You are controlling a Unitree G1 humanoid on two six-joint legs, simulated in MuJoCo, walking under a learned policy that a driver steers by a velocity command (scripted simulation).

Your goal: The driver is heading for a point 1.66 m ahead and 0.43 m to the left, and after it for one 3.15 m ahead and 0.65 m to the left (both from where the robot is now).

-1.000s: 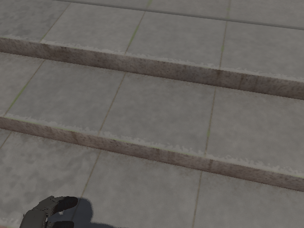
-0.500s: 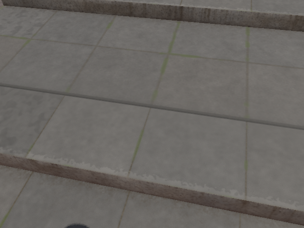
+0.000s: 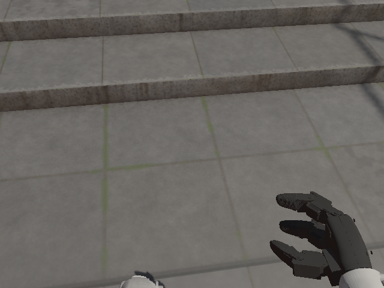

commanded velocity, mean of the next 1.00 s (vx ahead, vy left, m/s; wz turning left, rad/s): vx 0.08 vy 0.00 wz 0.48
